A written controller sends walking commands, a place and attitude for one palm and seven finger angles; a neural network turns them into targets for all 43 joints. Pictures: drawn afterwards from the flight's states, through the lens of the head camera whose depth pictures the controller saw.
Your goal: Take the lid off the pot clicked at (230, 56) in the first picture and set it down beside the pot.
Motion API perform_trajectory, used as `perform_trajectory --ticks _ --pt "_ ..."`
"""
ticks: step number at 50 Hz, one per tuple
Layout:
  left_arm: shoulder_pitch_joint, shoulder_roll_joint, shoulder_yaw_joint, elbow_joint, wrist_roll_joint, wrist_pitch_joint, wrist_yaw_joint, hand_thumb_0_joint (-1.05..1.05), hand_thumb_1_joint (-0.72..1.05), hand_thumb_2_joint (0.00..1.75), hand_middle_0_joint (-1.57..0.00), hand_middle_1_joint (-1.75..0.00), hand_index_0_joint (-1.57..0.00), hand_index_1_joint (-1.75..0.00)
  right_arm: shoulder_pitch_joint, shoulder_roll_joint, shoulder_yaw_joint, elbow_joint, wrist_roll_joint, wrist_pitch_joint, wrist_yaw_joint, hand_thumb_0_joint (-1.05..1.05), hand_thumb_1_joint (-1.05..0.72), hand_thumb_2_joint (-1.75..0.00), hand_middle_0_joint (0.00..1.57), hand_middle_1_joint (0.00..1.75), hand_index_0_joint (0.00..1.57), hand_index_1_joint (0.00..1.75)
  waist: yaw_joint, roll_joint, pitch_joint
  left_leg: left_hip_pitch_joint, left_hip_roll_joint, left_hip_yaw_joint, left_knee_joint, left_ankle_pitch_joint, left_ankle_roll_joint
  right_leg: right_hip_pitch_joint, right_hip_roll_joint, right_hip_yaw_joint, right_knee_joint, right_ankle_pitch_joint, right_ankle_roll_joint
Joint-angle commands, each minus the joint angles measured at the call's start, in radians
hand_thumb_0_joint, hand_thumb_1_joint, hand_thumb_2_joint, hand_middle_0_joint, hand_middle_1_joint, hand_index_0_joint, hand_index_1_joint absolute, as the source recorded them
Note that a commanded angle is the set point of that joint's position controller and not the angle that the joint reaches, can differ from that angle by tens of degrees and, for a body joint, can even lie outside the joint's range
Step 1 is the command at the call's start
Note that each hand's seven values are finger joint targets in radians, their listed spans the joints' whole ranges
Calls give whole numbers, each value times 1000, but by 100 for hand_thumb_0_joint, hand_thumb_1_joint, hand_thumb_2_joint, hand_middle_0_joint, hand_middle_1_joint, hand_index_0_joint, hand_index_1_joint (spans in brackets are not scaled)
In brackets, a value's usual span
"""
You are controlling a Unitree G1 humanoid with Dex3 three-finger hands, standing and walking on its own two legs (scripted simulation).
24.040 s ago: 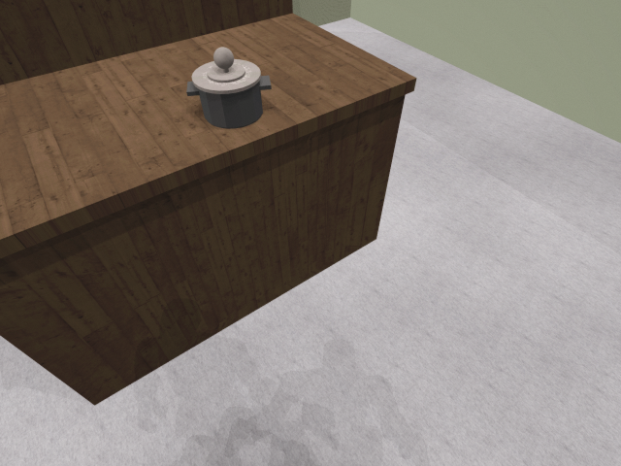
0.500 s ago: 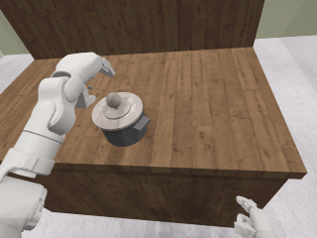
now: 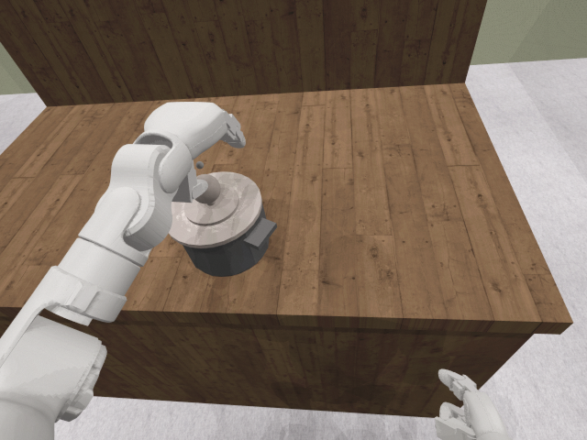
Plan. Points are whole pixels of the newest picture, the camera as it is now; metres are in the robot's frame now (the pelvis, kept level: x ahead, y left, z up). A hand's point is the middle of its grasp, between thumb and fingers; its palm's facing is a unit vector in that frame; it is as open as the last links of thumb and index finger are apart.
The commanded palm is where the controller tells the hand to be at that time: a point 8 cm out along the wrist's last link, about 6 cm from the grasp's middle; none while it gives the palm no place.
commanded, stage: move the open hand above the knob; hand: left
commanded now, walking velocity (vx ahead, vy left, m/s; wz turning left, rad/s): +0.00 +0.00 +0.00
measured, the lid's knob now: (205, 188) +0.45 +0.15 +0.11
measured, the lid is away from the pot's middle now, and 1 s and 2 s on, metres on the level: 0.00 0.00 0.00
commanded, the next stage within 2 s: lower the open fingers around the knob in 1.68 s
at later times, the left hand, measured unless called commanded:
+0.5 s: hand (176, 167) +0.42 +0.16 +0.18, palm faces -0.17 -0.02 -0.99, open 10.2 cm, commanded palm +0.39 +0.16 +0.26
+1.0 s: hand (179, 145) +0.43 +0.15 +0.21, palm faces -0.13 -0.02 -0.99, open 10.2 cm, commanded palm +0.40 +0.16 +0.26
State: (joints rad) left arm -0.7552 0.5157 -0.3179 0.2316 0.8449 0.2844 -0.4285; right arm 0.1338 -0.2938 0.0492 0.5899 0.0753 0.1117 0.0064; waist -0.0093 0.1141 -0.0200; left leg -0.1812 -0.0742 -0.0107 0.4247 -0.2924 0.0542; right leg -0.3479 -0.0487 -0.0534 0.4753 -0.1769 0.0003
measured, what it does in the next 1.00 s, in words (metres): stands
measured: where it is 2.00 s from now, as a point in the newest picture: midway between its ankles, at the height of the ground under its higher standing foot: outside the picture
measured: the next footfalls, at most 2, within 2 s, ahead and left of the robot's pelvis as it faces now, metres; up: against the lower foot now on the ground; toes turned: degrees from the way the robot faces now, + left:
none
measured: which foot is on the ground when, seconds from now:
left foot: down 0.00-1.00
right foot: down 0.00-1.00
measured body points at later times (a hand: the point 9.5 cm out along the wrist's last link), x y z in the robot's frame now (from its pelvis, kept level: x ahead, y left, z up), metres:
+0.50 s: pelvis +0.00 -0.01 +0.00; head +0.01 -0.05 +0.45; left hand +0.42 +0.16 +0.24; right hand +0.18 -0.23 -0.11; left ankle -0.05 +0.09 -0.74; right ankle +0.04 -0.12 -0.74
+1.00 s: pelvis -0.01 -0.01 +0.00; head +0.01 -0.06 +0.45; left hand +0.43 +0.15 +0.26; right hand +0.16 -0.24 -0.12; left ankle -0.05 +0.09 -0.74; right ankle +0.04 -0.12 -0.74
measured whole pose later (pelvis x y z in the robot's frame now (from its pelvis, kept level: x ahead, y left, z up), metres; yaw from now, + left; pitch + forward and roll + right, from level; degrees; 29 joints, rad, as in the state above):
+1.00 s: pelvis -0.01 -0.01 +0.00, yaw -1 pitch +3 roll +1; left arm -0.87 0.54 -0.25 0.46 0.84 0.29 -0.41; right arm 0.13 -0.28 0.07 0.61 0.09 0.11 -0.03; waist -0.02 0.10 -0.02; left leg -0.18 -0.06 0.00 0.41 -0.28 0.04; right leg -0.35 -0.03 -0.04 0.47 -0.16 -0.01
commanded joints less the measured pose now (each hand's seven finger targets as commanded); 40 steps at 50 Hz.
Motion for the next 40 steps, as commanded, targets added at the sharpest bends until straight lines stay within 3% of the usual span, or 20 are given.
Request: perform_trajectory --ticks 1,3,4,6,8,9,10,13,16,18,19,21,23,26,28,29,33,35,38,40 --pt "-530 301 273 40 35 38 85 0 -36 157 -85 -8 -85 -8 -92 -66 -13 -111 3 -61 -16 0 -90 -90 20 30 20 30 23 -166 -377 -70 48 -31 -47 445 -23 374 9 19 20 355 -37" --pt "-314 151 184 180 0 33 76 0 -36 157 -85 -8 -85 -8 -103 -84 -19 -117 20 -46 -5 0 -90 -90 20 30 20 30 13 -208 -237 -117 58 -8 -55 341 -27 278 7 2 2 266 -33" --pt "-273 116 150 156 -2 24 64 0 -36 157 -85 -8 -85 -8 -107 -84 -13 -131 22 -38 -1 0 -90 -90 20 30 20 30 19 -241 -238 -125 57 5 -67 314 -30 282 8 -1 0 243 -27" --pt "-288 23 66 27 -1 19 46 0 -36 157 -85 -8 -85 -8 -152 -82 -22 -176 28 -26 12 0 -90 -90 20 30 20 30 4 -186 -262 -102 55 10 -54 291 -22 257 1 -2 2 231 -30" --pt "-394 58 72 -183 1 8 46 0 -36 157 -85 -8 -85 -8 -199 -75 -37 -208 23 -17 24 0 -90 -90 20 30 20 30 -4 -118 -372 -29 54 -9 -24 359 -6 286 -2 11 17 269 -38" --pt "-504 153 126 -285 23 3 44 0 -36 157 -85 -8 -85 -8 -175 -68 -35 -212 15 -21 22 0 -90 -90 20 30 20 30 6 -100 -479 2 46 -17 -26 427 -2 354 0 24 26 311 -35" --pt "-591 284 214 -296 44 3 54 0 -36 157 -85 -8 -85 -8 -172 -76 -35 -201 8 -24 13 0 -90 -90 20 30 20 30 6 -82 -480 -1 49 -30 -26 425 -2 361 1 30 25 326 -40" --pt "-723 472 363 -215 49 24 83 0 -36 157 -85 -8 -85 -8 -119 -90 -29 -138 -1 -45 -17 0 -90 -90 20 30 20 30 6 -55 -473 -14 41 -40 -30 408 -4 393 9 38 16 342 -44" --pt "-574 304 248 39 36 40 76 0 -36 157 -85 -8 -85 -8 -104 -68 -8 -106 10 -46 -32 0 -90 -90 20 30 20 30 7 -174 -330 -89 47 -22 -64 340 -18 344 10 20 1 283 -35" --pt "-365 167 179 145 -3 37 66 0 -36 157 -85 -8 -85 -8 -120 -81 -18 -120 22 -43 -17 0 -90 -90 20 30 20 30 7 -155 -251 -103 51 -10 -54 292 -20 271 5 10 -6 225 -36" --pt "-309 125 147 124 -6 27 50 0 -36 157 -85 -8 -85 -8 -120 -78 -13 -136 22 -40 -11 0 -90 -90 20 30 20 30 17 -195 -271 -111 48 -2 -62 299 -23 298 4 7 -1 233 -30" --pt "-285 67 90 15 -2 14 31 0 -36 157 -85 -8 -85 -8 -159 -78 -18 -179 26 -31 1 0 -90 -90 20 30 20 30 7 -159 -299 -95 48 8 -50 290 -17 294 -1 9 1 242 -30" --pt "-378 91 86 -84 3 6 29 0 -36 157 -85 -8 -85 -8 -179 -82 -30 -188 26 -20 6 0 -90 -90 20 30 20 30 -15 -150 -321 -71 52 -1 -39 270 -6 281 -1 16 -7 222 -34" --pt "-700 353 247 -276 47 -6 45 0 -36 157 -85 -8 -85 -8 -156 -78 -28 -184 9 -39 -15 0 -90 -90 20 30 20 30 -1 -64 -477 -13 38 -34 -49 351 2 378 3 38 9 283 -40" --pt "-751 491 364 -247 34 -5 62 0 -36 157 -85 -8 -85 -8 -135 -92 -30 -152 0 -61 -30 0 -90 -90 20 30 20 30 4 -17 -501 0 36 -45 -41 365 2 399 6 44 8 304 -44" --pt "-737 423 312 -159 50 6 60 0 -36 157 -85 -8 -85 -8 -112 -65 -15 -136 -1 -67 -37 0 -90 -90 20 30 20 30 5 -65 -496 -21 30 -44 -51 387 -2 415 14 37 13 306 -40" --pt "-394 178 168 223 3 30 53 0 -36 157 -85 -8 -85 -8 -97 -91 -20 -101 26 -45 -27 0 -90 -90 20 30 20 30 -8 -176 -197 -124 54 -8 -69 222 -19 237 9 6 -29 153 -33" --pt "-341 94 102 144 3 15 34 0 -36 157 -85 -8 -85 -8 -129 -88 -17 -147 27 -40 -14 0 -90 -90 20 30 20 30 7 -188 -229 -126 52 -4 -70 212 -19 253 0 3 -18 155 -31" --pt "-461 84 72 -116 6 -8 25 0 -36 157 -85 -8 -85 -8 -181 -82 -34 -191 21 -29 3 0 -90 -90 20 30 20 30 -12 -116 -365 -47 46 -11 -44 274 -4 296 -4 18 -3 215 -39" --pt "-633 266 191 -243 40 -15 34 0 -36 157 -85 -8 -85 -8 -160 -76 -36 -193 10 -39 -6 0 -90 -90 20 30 20 30 -2 -69 -483 -4 42 -25 -43 341 3 362 0 34 6 269 -40"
